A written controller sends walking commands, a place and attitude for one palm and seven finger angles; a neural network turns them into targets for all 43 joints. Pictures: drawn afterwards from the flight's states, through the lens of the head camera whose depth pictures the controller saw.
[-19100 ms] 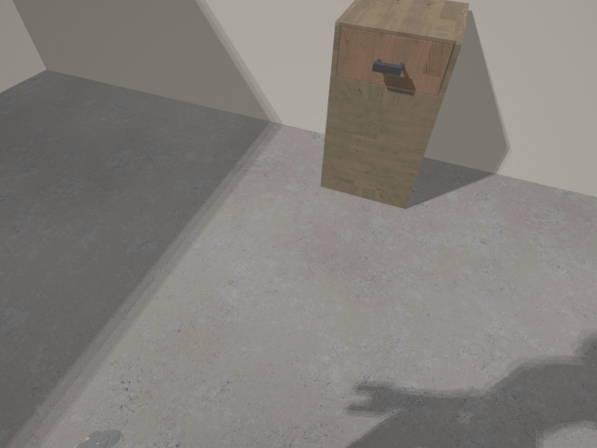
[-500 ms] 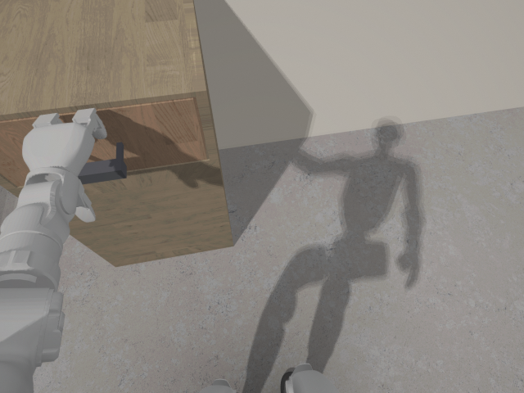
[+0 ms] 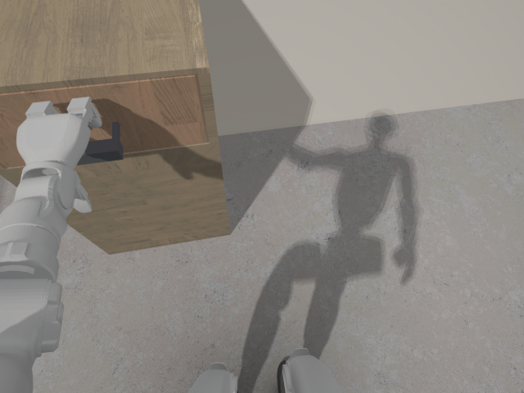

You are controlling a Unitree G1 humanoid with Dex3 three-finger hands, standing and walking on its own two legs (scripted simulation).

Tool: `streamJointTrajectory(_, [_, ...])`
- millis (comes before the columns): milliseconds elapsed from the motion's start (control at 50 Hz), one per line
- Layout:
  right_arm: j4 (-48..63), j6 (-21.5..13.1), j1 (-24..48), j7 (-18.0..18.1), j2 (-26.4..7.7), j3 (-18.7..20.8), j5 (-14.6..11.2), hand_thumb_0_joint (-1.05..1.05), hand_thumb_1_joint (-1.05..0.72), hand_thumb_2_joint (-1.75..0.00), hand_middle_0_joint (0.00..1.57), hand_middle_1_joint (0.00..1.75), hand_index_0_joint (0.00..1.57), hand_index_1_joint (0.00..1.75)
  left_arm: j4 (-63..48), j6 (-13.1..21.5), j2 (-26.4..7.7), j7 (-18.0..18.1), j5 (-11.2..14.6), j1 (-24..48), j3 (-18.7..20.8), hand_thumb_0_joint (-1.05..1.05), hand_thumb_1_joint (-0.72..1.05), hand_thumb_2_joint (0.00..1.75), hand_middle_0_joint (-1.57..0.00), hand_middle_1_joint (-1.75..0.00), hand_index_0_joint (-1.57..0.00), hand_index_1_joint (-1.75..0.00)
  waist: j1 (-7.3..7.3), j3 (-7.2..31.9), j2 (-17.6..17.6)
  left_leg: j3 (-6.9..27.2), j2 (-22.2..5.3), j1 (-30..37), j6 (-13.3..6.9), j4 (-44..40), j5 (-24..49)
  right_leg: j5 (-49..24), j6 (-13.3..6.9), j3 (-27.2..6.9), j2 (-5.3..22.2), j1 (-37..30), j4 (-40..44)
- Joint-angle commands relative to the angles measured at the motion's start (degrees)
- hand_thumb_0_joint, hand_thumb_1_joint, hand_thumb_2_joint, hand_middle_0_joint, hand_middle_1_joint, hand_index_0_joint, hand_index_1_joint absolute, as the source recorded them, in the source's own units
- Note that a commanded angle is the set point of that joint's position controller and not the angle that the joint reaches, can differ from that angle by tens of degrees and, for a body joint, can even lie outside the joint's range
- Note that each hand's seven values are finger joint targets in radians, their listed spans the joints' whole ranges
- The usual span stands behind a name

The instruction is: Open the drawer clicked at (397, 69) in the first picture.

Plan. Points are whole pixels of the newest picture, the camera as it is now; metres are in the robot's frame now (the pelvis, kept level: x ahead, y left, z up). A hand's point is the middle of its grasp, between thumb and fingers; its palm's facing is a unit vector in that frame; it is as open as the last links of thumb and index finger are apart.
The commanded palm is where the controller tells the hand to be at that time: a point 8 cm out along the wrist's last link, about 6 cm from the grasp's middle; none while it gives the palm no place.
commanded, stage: lower the fingers behind the handle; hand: left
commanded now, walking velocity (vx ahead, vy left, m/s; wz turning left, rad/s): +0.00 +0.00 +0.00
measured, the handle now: (90, 141) +0.53 +0.29 -0.02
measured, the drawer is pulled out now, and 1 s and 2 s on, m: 0.00 0.00 0.00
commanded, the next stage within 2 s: lift the fingers back up to retry in 1.16 s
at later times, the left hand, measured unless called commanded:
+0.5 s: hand (86, 164) +0.48 +0.28 -0.02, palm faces -0.05 +0.01 -1.00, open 13.8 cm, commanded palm +0.46 +0.28 +0.03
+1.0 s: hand (87, 165) +0.48 +0.28 -0.02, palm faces -0.05 +0.03 -1.00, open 13.8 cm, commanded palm +0.46 +0.28 +0.01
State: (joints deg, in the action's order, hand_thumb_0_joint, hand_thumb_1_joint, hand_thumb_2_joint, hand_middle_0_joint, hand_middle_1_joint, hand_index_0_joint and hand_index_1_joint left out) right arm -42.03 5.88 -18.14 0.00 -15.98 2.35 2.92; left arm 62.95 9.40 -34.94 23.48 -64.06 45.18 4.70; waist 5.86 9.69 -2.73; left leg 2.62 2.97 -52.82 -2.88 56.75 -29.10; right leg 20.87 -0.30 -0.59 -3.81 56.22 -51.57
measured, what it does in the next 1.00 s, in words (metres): stands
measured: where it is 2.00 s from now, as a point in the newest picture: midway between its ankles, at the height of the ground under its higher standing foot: outside the picture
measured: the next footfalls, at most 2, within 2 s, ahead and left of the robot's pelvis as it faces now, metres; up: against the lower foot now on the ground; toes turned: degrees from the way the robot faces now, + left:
none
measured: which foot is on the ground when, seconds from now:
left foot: down 0.00-1.00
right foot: down 0.00-1.00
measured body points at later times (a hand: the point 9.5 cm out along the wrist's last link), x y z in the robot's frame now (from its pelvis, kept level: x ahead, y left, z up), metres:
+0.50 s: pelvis -0.01 -0.01 -0.01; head +0.14 +0.00 +0.41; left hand +0.48 +0.28 +0.04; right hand +0.00 -0.29 -0.14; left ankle -0.04 +0.08 -0.67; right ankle +0.02 -0.12 -0.67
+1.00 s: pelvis -0.03 -0.01 -0.03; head +0.13 -0.01 +0.39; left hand +0.48 +0.28 +0.04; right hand +0.00 -0.29 -0.16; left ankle -0.04 +0.08 -0.67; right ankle +0.02 -0.12 -0.68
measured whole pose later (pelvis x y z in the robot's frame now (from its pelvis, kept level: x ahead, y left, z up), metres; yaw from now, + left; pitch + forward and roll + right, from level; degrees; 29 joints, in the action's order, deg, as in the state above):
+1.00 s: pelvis -0.03 -0.01 -0.03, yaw +0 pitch +29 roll -2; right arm -40.0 3.4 -17.2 1.1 -16.3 -0.3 1.5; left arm 66.1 6.6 -38.9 20.8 -62.9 52.5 3.0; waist 7.2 9.4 -2.8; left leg 2.2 2.8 -64.9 -2.2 66.8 -30.9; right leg 22.3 -1.0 -0.1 -4.1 68.9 -61.9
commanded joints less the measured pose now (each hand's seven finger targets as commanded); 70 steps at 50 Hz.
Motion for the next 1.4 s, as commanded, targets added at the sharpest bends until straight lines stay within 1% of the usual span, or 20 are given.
streamJointTrajectory(0, [2.1,-0.4,-10.0,-0.1,-10.2,3.2,-0.4,0.00,-0.90,-0.90,0.20,0.30,0.20,0.30,-8.9,-4.5,-14.6,2.8,0.7,23.2,1.8,0.00,-0.50,0.30,-0.30,-1.20,-0.30,-1.20,0.66,29.4,-7.2,1.2,-2.5,20.5,3.8,-5.5,38.1,-19.3,-1.9,2.5,-0.2,-14.9,2.7])
streamJointTrajectory(120, [1.1,-0.8,-10.5,0.9,-10.1,2.8,-0.6,0.00,-0.90,-0.90,0.20,0.30,0.20,0.30,-9.2,-3.8,-15.0,-0.8,2.0,25.9,1.1,0.00,-0.50,0.30,-0.30,-1.20,-0.30,-1.20,2.36,27.5,-3.5,1.4,-2.4,18.1,2.3,-5.9,32.0,-18.2,-1.6,1.8,0.0,-16.0,3.7])
streamJointTrajectory(220, [0.9,-1.1,-9.5,0.9,-9.8,2.1,0.1,0.00,-0.90,-0.90,0.20,0.30,0.20,0.30,-7.6,-1.5,-16.9,0.3,0.6,22.5,3.1,0.00,-0.50,0.30,-0.30,-1.20,-0.30,-1.20,0.87,23.8,-5.1,0.8,-2.1,13.3,2.0,-4.8,28.9,-16.1,-2.1,1.7,0.1,-13.4,1.9])
streamJointTrajectory(280, [1.8,-0.9,-8.7,0.5,-9.9,1.8,0.3,0.00,-0.90,-0.90,0.20,0.30,0.20,0.30,-6.1,-2.1,-18.5,1.5,0.3,18.9,4.9,0.00,-0.50,0.30,-0.30,-1.20,-0.30,-1.20,-0.71,25.0,-5.0,0.1,-1.7,10.6,1.8,-3.9,28.7,-17.3,-2.3,1.4,0.1,-14.5,0.5])
streamJointTrajectory(360, [2.5,-1.1,-9.2,0.4,-10.1,1.9,-0.1,0.00,-0.90,-0.90,0.20,0.30,0.20,0.30,-4.4,-3.9,-18.6,2.0,0.6,19.4,3.8,0.00,-0.50,0.30,-0.30,-1.20,-0.30,-1.20,0.59,25.4,-1.9,-0.7,-1.4,6.1,0.8,-3.0,24.6,-17.8,-1.7,0.6,0.2,-16.7,0.2])
streamJointTrajectory(400, [2.3,-1.4,-9.9,0.6,-10.2,2.2,-0.3,0.00,-0.90,-0.90,0.20,0.30,0.20,0.30,-6.2,-3.5,-18.7,1.7,0.8,22.2,3.4,0.00,-0.50,0.30,-0.30,-1.20,-0.30,-1.20,1.31,27.9,-3.1,-0.7,-1.4,7.0,0.7,-2.4,25.2,-18.9,-1.5,0.5,0.5,-16.8,-0.2])
streamJointTrajectory(480, [1.5,-1.2,-10.2,0.7,-10.7,2.0,-0.3,0.00,-0.90,-0.90,0.20,0.30,0.20,0.30,-4.0,-4.2,-19.8,0.4,1.4,19.6,4.4,0.00,-0.50,0.30,-0.30,-1.20,-0.30,-1.20,0.89,28.8,-2.0,-0.6,-1.4,7.0,0.7,-1.4,26.8,-19.9,-1.4,0.4,0.4,-16.5,-1.1])
streamJointTrajectory(520, [1.6,-1.4,-10.2,1.1,-10.4,2.1,-0.5,0.00,-0.90,-0.90,0.20,0.30,0.20,0.30,-3.8,-4.4,-18.1,-0.3,1.6,20.4,2.6,0.00,-0.50,0.30,-0.30,-1.20,-0.30,-1.20,1.82,27.1,-1.5,-0.7,-1.5,5.7,0.6,-1.2,25.1,-19.2,-1.2,0.5,0.5,-15.6,-1.0])
streamJointTrajectory(600, [2.2,-1.5,-9.8,1.3,-10.4,1.5,-0.8,0.00,-0.90,-0.90,0.20,0.30,0.20,0.30,-1.9,-4.2,-18.8,-1.5,1.6,18.5,2.7,0.00,-0.50,0.30,-0.30,-1.20,-0.30,-1.20,1.41,25.4,0.0,-1.1,-1.2,2.0,0.1,-0.6,22.1,-18.1,-1.2,0.1,0.5,-15.9,-1.5])
streamJointTrajectory(680, [2.7,-2.0,-9.4,1.4,-10.0,1.4,-1.1,0.00,-0.90,-0.90,0.20,0.30,0.20,0.30,-0.6,-3.7,-16.2,-2.3,1.2,19.0,0.6,0.00,-0.50,0.30,-0.30,-1.20,-0.30,-1.20,2.17,22.7,-0.4,-1.1,-1.2,-0.1,0.1,0.3,19.4,-15.2,-1.5,0.3,0.5,-12.4,-2.2])
streamJointTrajectory(800, [3.5,-2.7,-9.7,1.7,-10.2,1.1,-1.1,0.00,-0.90,-0.90,0.20,0.30,0.20,0.30,-2.0,-3.4,-18.8,-2.4,1.6,20.9,1.6,0.00,-0.50,0.30,-0.30,-1.20,-0.30,-1.20,2.27,25.9,-1.0,-1.4,-1.0,-2.5,-0.2,1.8,16.9,-14.2,-1.1,-0.2,0.7,-13.1,-3.5])
streamJointTrajectory(820, [3.5,-2.8,-9.8,1.7,-10.2,1.1,-1.2,0.00,-0.90,-0.90,0.20,0.30,0.20,0.30,-1.3,-3.8,-19.2,-2.6,1.7,19.4,2.0,0.00,-0.50,0.30,-0.30,-1.20,-0.30,-1.20,1.65,25.9,-0.6,-1.5,-0.8,-2.8,-0.2,2.0,16.7,-14.2,-1.2,-0.2,0.7,-13.4,-3.6])
streamJointTrajectory(860, [3.6,-2.9,-9.8,1.7,-10.3,0.8,-1.5,0.00,-0.90,-0.90,0.20,0.30,0.20,0.30,-0.7,-4.2,-19.7,-2.8,1.7,21.1,1.6,0.00,-0.50,0.30,-0.30,-1.20,-0.30,-1.20,2.34,24.7,0.1,-1.3,-0.8,-4.4,-0.2,1.9,14.9,-12.5,-1.1,0.0,0.7,-12.8,-3.6])
streamJointTrajectory(920, [3.5,-3.0,-10.1,1.8,-10.4,0.7,-1.6,0.00,-0.90,-0.90,0.20,0.30,0.20,0.30,-0.5,-4.7,-19.1,-3.0,1.5,22.5,0.7,0.00,-0.50,0.30,-0.30,-1.20,-0.30,-1.20,2.85,25.1,-1.1,-0.9,-0.9,-3.4,-0.1,1.9,14.4,-10.9,-1.1,0.4,0.7,-11.1,-3.7])
streamJointTrajectory(1000, [3.6,-3.1,-10.3,2.0,-10.5,0.2,-1.7,0.00,-0.90,-0.90,0.20,0.30,0.20,0.30,0.2,-5.1,-21.8,-3.7,1.9,23.6,1.8,0.00,-0.50,0.30,-0.30,-1.20,-0.30,-1.20,2.85,25.1,-0.4,-1.2,-0.7,-5.7,-0.4,2.2,12.7,-10.2,-0.9,0.0,0.8,-12.2,-3.7])
streamJointTrajectory(1100, [3.9,-3.5,-10.5,2.2,-10.5,0.1,-2.0,0.00,-0.90,-0.90,0.20,0.30,0.20,0.30,0.2,-5.0,-20.7,-4.7,1.9,24.5,0.7,0.00,-0.50,0.30,-0.30,-1.20,-0.30,-1.20,3.51,24.7,-0.6,-0.8,-0.8,-5.4,-0.4,2.0,11.3,-8.2,-1.0,0.3,0.8,-10.5,-3.6])
streamJointTrajectory(1240, [4.1,-3.7,-10.6,2.4,-10.6,-0.1,-1.9,0.00,-0.90,-0.90,0.20,0.30,0.20,0.30,-0.9,-3.8,-22.8,-5.6,2.3,23.5,2.2,0.00,-0.50,0.30,-0.30,-1.20,-0.30,-1.20,2.54,24.8,-1.1,-0.8,-0.9,-6.4,-0.5,2.1,10.7,-7.8,-1.1,0.1,0.8,-11.0,-3.9])
streamJointTrajectory(1300, [4.5,-3.5,-10.7,2.4,-10.8,0.1,-1.9,0.00,-0.90,-0.90,0.20,0.30,0.20,0.30,-5.5,-2.8,-26.6,-5.2,2.5,25.3,5.0,0.00,-0.50,0.30,-0.30,-1.20,-0.30,-1.20,1.28,28.9,-3.2,-0.8,-0.8,-3.7,-0.3,1.1,12.2,-8.9,-1.0,-0.3,0.8,-14.0,-3.4])
streamJointTrajectory(1340, [4.5,-3.6,-10.9,2.3,-10.6,0.5,-2.0,0.00,-0.90,-0.90,0.20,0.30,0.20,0.30,-7.4,-2.5,-25.3,-4.9,2.6,25.0,4.6,0.00,-0.50,0.30,-0.30,-1.20,-0.30,-1.20,1.07,30.7,-4.8,-0.4,-0.9,-0.4,0.0,0.3,14.1,-9.7,-1.2,0.1,0.8,-14.1,-2.9])
streamJointTrajectory(1380, [4.1,-3.5,-10.8,2.4,-10.8,0.5,-2.0,0.00,-0.90,-0.90,0.20,0.30,0.20,0.30,-8.2,-2.3,-26.7,-4.4,2.8,26.1,5.9,0.00,-0.50,0.30,-0.30,-1.20,-0.30,-1.20,1.49,29.9,-3.3,0.0,-1.2,1.0,0.0,-0.5,15.1,-10.1,-1.1,0.3,0.7,-14.2,-2.2])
